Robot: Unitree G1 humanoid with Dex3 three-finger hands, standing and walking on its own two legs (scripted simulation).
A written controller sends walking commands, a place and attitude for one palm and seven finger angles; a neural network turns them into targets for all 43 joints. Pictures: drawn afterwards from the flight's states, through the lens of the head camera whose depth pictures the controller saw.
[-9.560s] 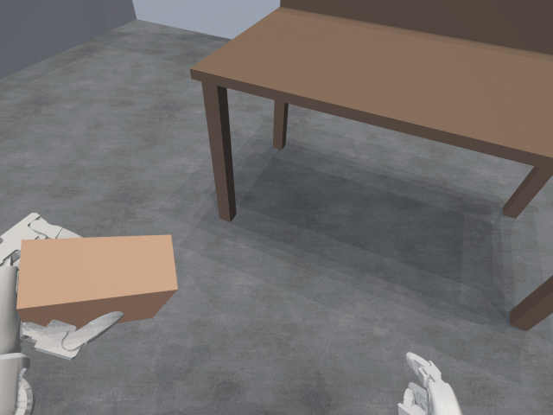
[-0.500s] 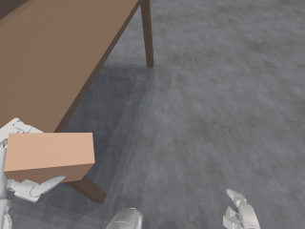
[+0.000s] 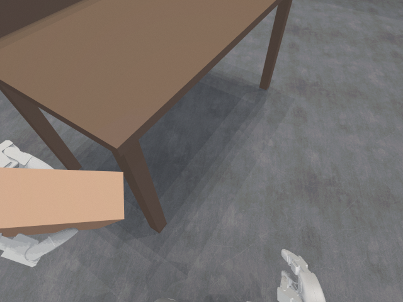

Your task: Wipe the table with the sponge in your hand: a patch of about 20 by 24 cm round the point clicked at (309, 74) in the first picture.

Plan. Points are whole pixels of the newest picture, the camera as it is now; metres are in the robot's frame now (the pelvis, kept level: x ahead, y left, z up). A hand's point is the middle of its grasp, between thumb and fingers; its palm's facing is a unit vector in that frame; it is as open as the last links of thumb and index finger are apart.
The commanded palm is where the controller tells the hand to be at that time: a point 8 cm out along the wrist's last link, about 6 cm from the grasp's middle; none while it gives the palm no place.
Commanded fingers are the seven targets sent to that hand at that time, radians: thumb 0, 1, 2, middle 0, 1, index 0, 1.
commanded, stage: turn to face it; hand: left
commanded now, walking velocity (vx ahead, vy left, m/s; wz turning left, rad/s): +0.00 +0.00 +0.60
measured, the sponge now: (77, 204) +0.22 +0.20 +0.15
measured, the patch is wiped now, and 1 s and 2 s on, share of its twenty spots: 0.00 0.00 0.00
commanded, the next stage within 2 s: take the last steps up to it in 0.88 s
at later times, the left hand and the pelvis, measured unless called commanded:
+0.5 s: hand out of the picture +0.07 +0.27 +0.18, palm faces +0.60 -0.69 -0.41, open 10.3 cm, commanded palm -0.01 +0.30 +0.18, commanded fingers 0.00 0.10 1.30 -1.20 -1.60 -1.20 -1.60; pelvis -0.08 -0.01 -0.01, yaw +17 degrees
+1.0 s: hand out of the picture -0.06 +0.22 +0.16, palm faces +0.71 -0.53 -0.47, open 10.3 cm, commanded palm -0.13 +0.23 +0.18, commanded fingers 0.00 0.10 1.30 -1.20 -1.60 -1.20 -1.60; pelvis -0.13 -0.09 +0.01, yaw +30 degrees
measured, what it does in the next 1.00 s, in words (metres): walks backwards, turning left: right foot, then left foot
